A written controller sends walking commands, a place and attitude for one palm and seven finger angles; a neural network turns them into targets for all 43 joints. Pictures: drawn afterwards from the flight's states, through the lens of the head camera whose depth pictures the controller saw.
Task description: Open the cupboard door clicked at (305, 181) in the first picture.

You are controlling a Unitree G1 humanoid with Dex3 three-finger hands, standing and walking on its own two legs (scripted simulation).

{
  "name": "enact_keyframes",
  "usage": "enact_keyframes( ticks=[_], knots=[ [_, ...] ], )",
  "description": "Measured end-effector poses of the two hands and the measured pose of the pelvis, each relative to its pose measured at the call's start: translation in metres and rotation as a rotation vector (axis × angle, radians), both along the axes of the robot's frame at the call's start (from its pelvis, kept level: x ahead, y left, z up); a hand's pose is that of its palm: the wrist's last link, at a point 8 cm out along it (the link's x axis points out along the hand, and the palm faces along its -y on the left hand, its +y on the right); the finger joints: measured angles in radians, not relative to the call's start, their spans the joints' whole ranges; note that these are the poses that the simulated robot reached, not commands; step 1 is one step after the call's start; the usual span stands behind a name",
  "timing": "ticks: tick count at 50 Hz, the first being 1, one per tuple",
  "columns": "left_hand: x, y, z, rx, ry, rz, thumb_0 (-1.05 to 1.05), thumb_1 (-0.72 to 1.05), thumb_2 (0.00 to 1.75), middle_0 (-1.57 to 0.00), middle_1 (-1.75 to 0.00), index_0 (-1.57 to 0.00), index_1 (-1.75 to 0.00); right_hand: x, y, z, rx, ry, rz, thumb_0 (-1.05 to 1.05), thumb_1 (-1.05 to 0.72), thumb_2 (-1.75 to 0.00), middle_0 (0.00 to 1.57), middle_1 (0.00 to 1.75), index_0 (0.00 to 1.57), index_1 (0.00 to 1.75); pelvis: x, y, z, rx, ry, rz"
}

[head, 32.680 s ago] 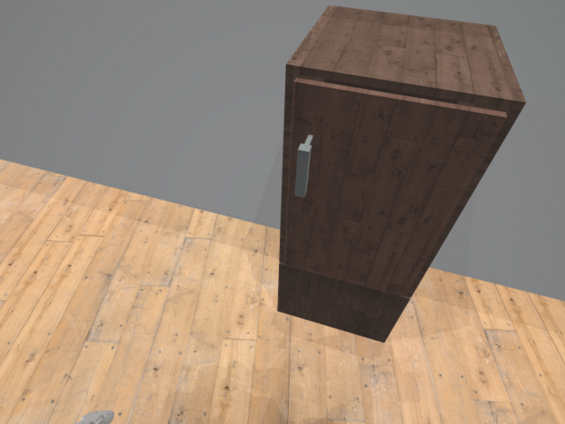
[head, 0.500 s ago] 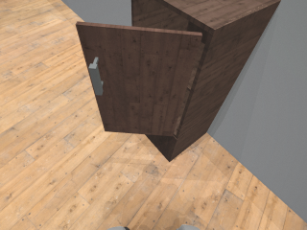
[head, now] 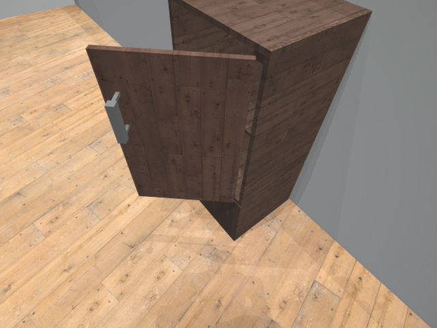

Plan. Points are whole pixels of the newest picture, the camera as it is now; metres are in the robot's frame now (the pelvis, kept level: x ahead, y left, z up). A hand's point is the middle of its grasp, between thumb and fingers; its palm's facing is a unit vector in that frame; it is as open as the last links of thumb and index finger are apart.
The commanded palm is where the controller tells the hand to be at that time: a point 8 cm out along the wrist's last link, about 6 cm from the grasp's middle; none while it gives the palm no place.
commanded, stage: come to a stop and stand still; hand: left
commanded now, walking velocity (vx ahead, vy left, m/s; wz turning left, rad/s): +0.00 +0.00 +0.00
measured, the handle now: (119, 117) +0.59 +0.30 +0.01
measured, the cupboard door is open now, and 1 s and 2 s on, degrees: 48 48 48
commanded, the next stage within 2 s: look again from close up in 0.46 s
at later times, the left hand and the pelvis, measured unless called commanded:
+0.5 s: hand out of the picture +0.01 +0.16 -0.18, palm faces +0.04 -0.99 -0.16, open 7.4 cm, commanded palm none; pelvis +0.02 -0.01 +0.00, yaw +0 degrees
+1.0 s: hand out of the picture +0.04 +0.21 -0.18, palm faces -0.01 -0.97 -0.23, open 7.4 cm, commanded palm none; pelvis +0.01 +0.03 +0.00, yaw -2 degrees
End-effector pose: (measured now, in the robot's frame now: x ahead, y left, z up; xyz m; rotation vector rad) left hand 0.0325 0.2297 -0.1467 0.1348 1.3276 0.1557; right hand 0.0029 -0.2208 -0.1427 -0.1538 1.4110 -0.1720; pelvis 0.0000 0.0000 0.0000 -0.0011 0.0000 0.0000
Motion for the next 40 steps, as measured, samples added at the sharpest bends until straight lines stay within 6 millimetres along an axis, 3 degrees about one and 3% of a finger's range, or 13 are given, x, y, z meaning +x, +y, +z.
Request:
enact_keyframes(
  ticks=[11,24,31,40],
  knots=[
    [-0.028,-0.015,0.002,-0.01,0.075,0.016,0.0,0.91,0.89,-0.2,-0.3,-0.2,-0.3,0.012,-0.011,0.001,0.003,-0.025,0.008,0.01,-0.92,-0.9,0.2,0.3,0.2,0.3,0.006,-0.008,0.003,0.005,-0.011,-0.004],
    [-0.029,-0.025,-0.002,-0.032,0.092,0.018,0.01,0.91,0.89,-0.2,-0.3,-0.2,-0.3,0.012,-0.01,0.003,-0.003,-0.007,0.004,0.01,-0.91,-0.9,0.2,0.3,0.2,0.3,0.015,-0.01,0.004,0.004,-0.015,-0.007],
    [-0.024,-0.019,-0.001,-0.01,0.078,-0.01,0.0,0.91,0.89,-0.2,-0.3,-0.2,-0.3,0.011,-0.005,-0.001,0.002,-0.009,-0.006,0.01,-0.92,-0.9,0.2,0.3,0.2,0.3,0.015,-0.002,0.0,-0.018,0.003,-0.017],
    [-0.009,0.014,0.001,0.033,0.029,-0.033,0.0,0.91,0.89,-0.2,-0.3,-0.2,-0.3,0.013,0.016,-0.011,0.015,-0.074,-0.003,0.02,-0.93,-0.9,0.2,0.3,0.2,0.3,0.013,0.019,-0.006,-0.004,-0.01,-0.021]
  ],
)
